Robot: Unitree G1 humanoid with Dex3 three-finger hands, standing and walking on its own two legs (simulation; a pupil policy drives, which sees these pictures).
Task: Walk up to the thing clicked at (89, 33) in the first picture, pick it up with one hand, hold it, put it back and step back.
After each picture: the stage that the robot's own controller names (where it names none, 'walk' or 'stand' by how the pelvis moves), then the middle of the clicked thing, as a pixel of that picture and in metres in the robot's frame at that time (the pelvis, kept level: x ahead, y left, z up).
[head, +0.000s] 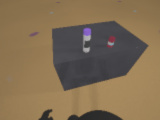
stand; (86, 41) +0.76 +0.08 +0.02
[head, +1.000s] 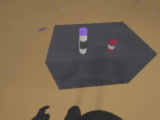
rise first; (83, 41) +0.68 +0.13 +0.05
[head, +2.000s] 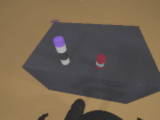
stand; (62, 52) +0.47 +0.28 +0.04
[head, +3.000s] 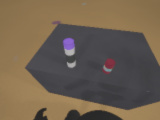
stand; (70, 54) +0.47 +0.18 +0.05
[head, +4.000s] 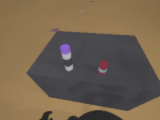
stand; (67, 58) +0.48 +0.22 +0.02
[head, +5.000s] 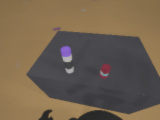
stand; (68, 61) +0.45 +0.21 +0.02
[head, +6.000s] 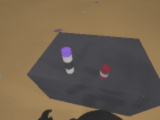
stand; (68, 61) +0.46 +0.21 +0.02
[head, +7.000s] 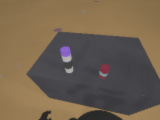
stand; (67, 61) +0.46 +0.21 +0.02
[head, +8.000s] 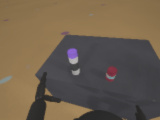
rise first; (74, 63) +0.45 +0.18 +0.02
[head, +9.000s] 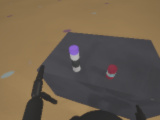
go down; (75, 59) +0.48 +0.19 +0.03
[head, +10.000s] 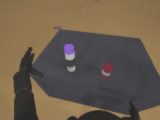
go down; (70, 59) +0.47 +0.17 +0.03
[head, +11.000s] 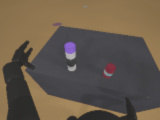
go down; (71, 58) +0.46 +0.16 +0.04
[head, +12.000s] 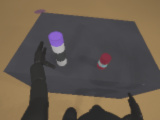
close in; (59, 51) +0.46 +0.19 +0.08
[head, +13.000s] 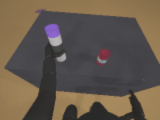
close; (57, 45) +0.50 +0.20 +0.10
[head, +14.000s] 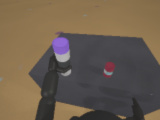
lift; (63, 60) +0.33 +0.17 +0.20
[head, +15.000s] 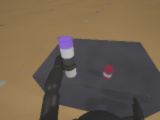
lift; (68, 59) +0.34 +0.15 +0.21
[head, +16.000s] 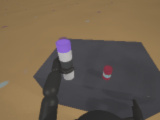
hold; (66, 61) +0.32 +0.16 +0.20
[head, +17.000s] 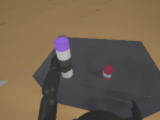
hold; (64, 60) +0.33 +0.17 +0.20
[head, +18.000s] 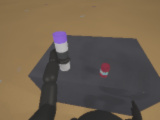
crouch; (62, 53) +0.40 +0.19 +0.19
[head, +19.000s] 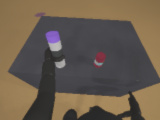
lower; (57, 51) +0.47 +0.20 +0.08
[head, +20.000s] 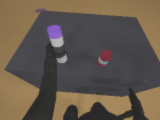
lower; (58, 46) +0.49 +0.19 +0.10
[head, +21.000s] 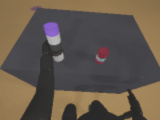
lower; (55, 44) +0.50 +0.19 +0.10
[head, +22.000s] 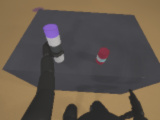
lower; (55, 46) +0.49 +0.20 +0.10
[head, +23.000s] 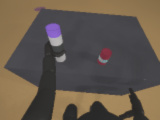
rest; (57, 45) +0.49 +0.19 +0.10
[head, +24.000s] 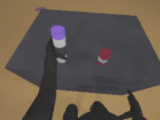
withdraw; (60, 47) +0.48 +0.17 +0.09
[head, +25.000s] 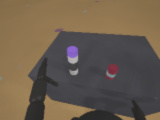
sink last; (73, 62) +0.43 +0.16 +0.06
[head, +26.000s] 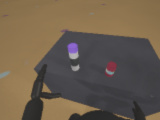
stand; (74, 58) +0.47 +0.19 +0.05
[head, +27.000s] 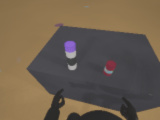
stand; (71, 57) +0.46 +0.18 +0.06
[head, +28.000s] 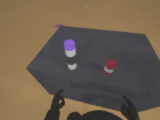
stand; (71, 56) +0.46 +0.18 +0.07
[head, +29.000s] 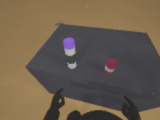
stand; (70, 55) +0.46 +0.18 +0.08
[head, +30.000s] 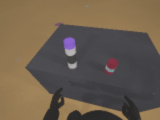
stand; (71, 55) +0.46 +0.18 +0.09
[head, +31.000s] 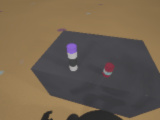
stand; (72, 58) +0.48 +0.18 +0.04
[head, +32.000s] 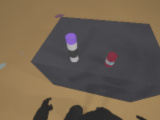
walk; (72, 49) +0.51 +0.17 +0.04
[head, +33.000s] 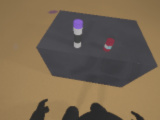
walk; (77, 35) +0.68 +0.17 +0.03
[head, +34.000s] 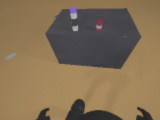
walk; (74, 20) +1.01 +0.29 +0.05
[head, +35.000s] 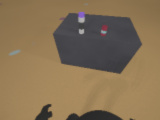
stand; (81, 23) +1.07 +0.18 +0.03
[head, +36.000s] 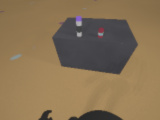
stand; (79, 27) +1.09 +0.21 +0.02
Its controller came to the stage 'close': yes
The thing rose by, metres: 0.20
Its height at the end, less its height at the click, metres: +0.00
